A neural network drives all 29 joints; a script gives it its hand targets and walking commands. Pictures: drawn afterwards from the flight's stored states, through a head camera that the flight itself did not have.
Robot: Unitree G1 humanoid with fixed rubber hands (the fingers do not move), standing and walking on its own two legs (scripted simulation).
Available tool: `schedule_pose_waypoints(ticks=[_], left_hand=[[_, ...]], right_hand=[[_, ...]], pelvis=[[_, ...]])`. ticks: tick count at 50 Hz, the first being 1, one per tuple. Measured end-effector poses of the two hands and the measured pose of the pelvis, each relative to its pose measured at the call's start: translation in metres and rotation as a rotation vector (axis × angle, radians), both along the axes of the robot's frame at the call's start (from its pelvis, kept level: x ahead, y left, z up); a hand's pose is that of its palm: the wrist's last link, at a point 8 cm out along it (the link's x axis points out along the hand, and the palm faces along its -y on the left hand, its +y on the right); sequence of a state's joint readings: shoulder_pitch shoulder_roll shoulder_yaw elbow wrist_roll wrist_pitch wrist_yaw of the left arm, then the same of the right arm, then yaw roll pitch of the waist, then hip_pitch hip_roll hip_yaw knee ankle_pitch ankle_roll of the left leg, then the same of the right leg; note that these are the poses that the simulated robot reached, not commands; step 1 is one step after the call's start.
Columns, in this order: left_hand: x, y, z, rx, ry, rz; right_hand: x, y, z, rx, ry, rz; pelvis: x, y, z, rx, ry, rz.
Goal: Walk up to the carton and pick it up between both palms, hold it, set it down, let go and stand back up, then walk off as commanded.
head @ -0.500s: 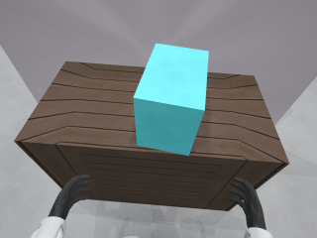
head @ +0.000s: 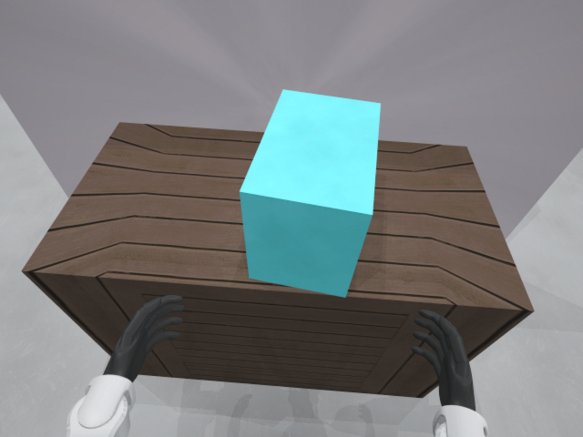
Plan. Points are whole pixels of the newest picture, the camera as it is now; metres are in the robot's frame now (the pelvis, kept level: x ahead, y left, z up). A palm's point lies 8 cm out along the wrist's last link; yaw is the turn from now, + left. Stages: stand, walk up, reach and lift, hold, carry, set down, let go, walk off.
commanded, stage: reach and lift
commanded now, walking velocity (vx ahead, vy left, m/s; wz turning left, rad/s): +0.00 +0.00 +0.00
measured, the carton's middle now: (313, 192) +0.53 -0.01 +0.00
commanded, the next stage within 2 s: none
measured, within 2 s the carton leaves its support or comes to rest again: neither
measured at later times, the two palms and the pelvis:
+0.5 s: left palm (154, 286) +0.30 +0.21 +0.04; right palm (443, 322) +0.25 -0.16 +0.05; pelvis +0.01 -0.01 +0.00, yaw +0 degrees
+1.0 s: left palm (158, 227) +0.36 +0.21 +0.09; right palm (439, 263) +0.32 -0.16 +0.09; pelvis +0.00 -0.01 +0.00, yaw +0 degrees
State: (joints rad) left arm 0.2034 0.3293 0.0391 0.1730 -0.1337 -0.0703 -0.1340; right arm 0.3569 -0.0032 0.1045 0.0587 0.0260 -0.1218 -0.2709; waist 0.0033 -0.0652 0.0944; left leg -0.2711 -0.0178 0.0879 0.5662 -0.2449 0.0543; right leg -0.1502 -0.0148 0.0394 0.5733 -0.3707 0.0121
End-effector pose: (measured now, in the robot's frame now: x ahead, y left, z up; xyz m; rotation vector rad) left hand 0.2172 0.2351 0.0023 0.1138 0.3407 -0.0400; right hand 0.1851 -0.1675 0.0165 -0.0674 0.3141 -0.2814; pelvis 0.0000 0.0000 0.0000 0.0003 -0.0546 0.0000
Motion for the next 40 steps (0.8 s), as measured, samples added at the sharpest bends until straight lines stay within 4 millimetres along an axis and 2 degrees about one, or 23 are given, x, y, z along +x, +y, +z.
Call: schedule_pose_waypoints(ticks=[7, 13, 25, 34, 40], left_hand=[[0.033, -0.006, 0.016, -0.001, -0.038, -0.006], [0.055, -0.011, 0.026, -0.002, -0.049, -0.014], [0.082, -0.021, 0.041, -0.004, -0.036, -0.021], [0.107, -0.026, 0.064, -0.005, -0.062, -0.021], [0.122, -0.026, 0.075, -0.006, -0.056, -0.008]], right_hand=[[0.011, -0.002, 0.005, 0.001, 0.009, -0.006], [0.031, -0.001, 0.011, 0.004, -0.006, 0.002], [0.068, 0.003, 0.032, 0.02, -0.069, 0.017], [0.091, 0.01, 0.052, 0.022, -0.104, 0.037], [0.105, 0.01, 0.058, 0.014, -0.089, 0.025]], pelvis=[[0.006, -0.002, 0.0, 0.003, 0.008, 0.0], [0.009, -0.004, 0.0, 0.006, 0.013, -0.001], [0.009, -0.009, 0.001, 0.011, 0.013, -0.001], [0.003, -0.01, 0.002, 0.013, 0.004, -0.001], [-0.002, -0.009, 0.002, 0.011, -0.003, -0.001]])
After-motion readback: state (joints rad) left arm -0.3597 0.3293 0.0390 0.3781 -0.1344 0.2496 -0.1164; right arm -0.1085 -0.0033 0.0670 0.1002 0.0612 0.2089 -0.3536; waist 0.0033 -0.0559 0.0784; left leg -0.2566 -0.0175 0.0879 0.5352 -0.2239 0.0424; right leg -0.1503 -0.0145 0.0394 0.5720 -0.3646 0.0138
